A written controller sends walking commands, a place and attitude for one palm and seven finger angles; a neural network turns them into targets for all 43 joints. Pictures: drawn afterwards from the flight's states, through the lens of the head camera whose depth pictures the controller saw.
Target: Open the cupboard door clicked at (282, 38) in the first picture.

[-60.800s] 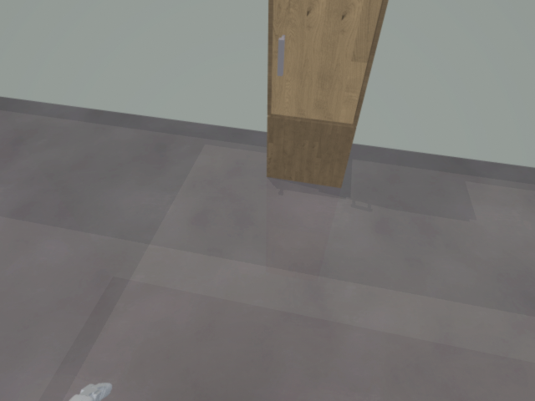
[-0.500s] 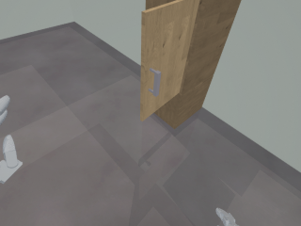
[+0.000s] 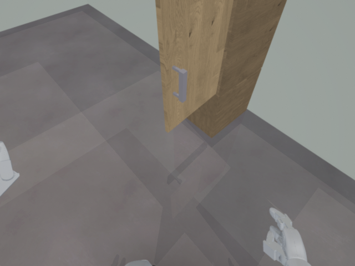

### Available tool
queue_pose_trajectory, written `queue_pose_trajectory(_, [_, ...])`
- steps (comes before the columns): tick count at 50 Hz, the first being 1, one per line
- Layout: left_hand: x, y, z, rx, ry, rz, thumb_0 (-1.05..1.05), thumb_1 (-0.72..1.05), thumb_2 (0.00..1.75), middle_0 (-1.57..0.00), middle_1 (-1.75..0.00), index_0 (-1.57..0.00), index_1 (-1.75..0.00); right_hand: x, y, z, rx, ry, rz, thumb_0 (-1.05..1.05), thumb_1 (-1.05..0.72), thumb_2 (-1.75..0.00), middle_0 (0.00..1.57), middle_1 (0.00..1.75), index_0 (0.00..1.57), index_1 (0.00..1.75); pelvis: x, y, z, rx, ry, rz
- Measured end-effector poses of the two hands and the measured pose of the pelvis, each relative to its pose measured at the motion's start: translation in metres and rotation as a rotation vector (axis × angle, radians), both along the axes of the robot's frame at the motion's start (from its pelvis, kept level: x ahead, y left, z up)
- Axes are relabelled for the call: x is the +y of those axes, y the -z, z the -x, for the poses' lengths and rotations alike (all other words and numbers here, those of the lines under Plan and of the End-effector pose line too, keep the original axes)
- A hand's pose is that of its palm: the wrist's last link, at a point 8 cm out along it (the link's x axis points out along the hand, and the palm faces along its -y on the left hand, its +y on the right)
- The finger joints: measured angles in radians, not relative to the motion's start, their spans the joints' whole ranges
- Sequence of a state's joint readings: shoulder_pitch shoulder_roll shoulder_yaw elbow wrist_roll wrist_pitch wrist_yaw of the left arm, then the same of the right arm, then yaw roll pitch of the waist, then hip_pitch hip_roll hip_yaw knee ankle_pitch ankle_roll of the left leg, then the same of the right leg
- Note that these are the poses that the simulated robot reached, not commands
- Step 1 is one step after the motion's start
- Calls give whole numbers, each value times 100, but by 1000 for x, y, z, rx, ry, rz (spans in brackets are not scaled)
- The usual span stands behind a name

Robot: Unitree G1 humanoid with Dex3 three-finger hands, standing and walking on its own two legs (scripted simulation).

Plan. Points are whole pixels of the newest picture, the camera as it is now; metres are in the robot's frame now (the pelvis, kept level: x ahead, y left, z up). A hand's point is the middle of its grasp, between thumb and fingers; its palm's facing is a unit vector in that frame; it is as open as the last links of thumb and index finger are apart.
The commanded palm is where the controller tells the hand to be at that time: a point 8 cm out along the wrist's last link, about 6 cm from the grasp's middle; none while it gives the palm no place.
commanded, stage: stop stepping back and stand still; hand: left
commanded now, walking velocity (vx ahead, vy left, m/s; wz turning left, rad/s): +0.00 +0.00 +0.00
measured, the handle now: (178, 84) +0.71 +0.03 -0.05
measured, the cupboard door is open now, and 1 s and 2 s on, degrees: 94 94 94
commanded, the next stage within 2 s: let the arm hang, fingers relaxed in 0.46 s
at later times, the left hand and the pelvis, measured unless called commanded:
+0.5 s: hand (36, 160) +0.25 +0.23 +0.18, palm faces +0.32 -0.77 -0.55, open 7.4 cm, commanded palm +0.17 +0.29 +0.19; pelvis +0.03 -0.01 +0.01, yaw -1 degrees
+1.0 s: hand out of the picture -0.04 +0.19 -0.17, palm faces +0.07 -0.98 -0.18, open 7.1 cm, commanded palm none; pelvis -0.02 +0.01 +0.01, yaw +3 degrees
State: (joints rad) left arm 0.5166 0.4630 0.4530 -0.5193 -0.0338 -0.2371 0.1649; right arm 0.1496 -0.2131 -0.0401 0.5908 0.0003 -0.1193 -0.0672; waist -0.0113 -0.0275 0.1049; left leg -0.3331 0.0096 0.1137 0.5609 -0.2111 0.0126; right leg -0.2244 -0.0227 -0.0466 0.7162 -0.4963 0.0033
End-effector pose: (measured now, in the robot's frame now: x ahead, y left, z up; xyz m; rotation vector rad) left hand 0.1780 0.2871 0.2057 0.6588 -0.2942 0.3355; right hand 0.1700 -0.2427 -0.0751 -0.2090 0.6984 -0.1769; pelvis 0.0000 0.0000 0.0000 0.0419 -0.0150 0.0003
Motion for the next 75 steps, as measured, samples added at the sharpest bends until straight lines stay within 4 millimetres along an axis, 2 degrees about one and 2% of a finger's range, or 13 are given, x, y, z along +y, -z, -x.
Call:
queue_pose_trajectory(6, [-6, -4, 4, 95, -47, -24, 2, 89, 90, -22, -30, -21, -31, 13, 13, -1, 46, -22, -100, 1, -91, -90, 20, 30, 20, 30, -10, -5, -10, 25, -5, 35])
queue_pose_trajectory(16, [2, 29, -19, 145, -112, 125, 2, 89, 90, -22, -30, -21, -31, 5, 18, -3, 158, -16, -37, 1, -91, -90, 21, 30, 20, 30, -7, -9, -33, 32, 4, 22])
queue_pose_trajectory(22, [-13, 9, -34, 87, 3, 71, 2, 89, 90, -21, -30, -21, -31, 0, -2, -17, 66, 5, -25, 1, -91, -90, 21, 30, 20, 30, -8, -10, -30, 38, 11, 28])
queue_pose_trajectory(28, [-10, 2, -23, 114, 25, 23, 2, 89, 90, -22, -30, -21, -31, -3, -11, -17, 30, 36, -29, 1, -91, -90, 21, 30, 20, 30, -6, -12, -24, 48, 19, 38])
queue_pose_trajectory(30, [0, 28, -23, 211, 7, 37, 1, 89, 90, -21, -30, -21, -31, -4, -3, -14, 40, -12, -38, 1, -91, -90, 20, 30, 20, 30, -3, -11, -20, 55, 7, 39])
queue_pose_trajectory(34, [16, 143, -11, 631, -129, 243, 0, 90, 90, -20, -30, -20, -30, -11, 26, 0, 134, -65, -30, 1, -91, -90, 21, 30, 20, 30, 7, -4, -8, 58, -14, 43])
queue_pose_trajectory(39, [-18, 276, 63, 1121, -210, 497, 1, 91, 90, -20, -30, -19, -30, -9, 40, 49, 308, -54, -7, 1, -91, -90, 20, 30, 20, 30, 7, -2, 3, 24, -24, 31])
queue_pose_trajectory(42, [-51, 324, 117, 1340, -222, 631, 1, 91, 90, -20, -30, -19, -30, -6, 40, 87, 433, -39, 13, 1, -91, -90, 20, 30, 20, 30, 4, -3, 8, 3, -31, 30])
queue_pose_trajectory(44, [-58, 339, 149, 1412, -288, 697, 1, 96, 90, -21, -30, -20, -30, -3, 40, 113, 518, -30, 21, 1, -91, -90, 20, 30, 20, 30, 3, -5, 11, -4, -38, 39])
queue_pose_trajectory(51, [-49, 340, 234, 1611, -417, 733, 0, 97, 90, -21, -30, -20, -30, 16, 47, 177, 717, 7, -12, 1, -91, -90, 20, 30, 20, 30, 8, -12, 22, -13, -44, 61])
queue_pose_trajectory(57, [-37, 328, 265, 1680, -489, 701, 1, 94, 90, -20, -30, -20, -30, 38, 58, 199, 749, 32, -80, 1, -91, -90, 20, 30, 20, 30, 17, -15, 26, -18, -31, 58])
queue_pose_trajectory(63, [-32, 325, 256, 1661, -481, 679, 1, 92, 90, -20, -30, -19, -30, 55, 63, 206, 745, 44, -128, 1, -91, -90, 20, 30, 20, 30, 22, -16, 27, -17, -19, 50])
queue_pose_trajectory(75, [-51, 333, 203, 1571, -362, 698, 1, 91, 90, -20, -30, -19, -30, 59, 61, 207, 736, 74, -133, 1, -91, -90, 20, 30, 20, 30, 23, -17, 20, -15, -7, 40])
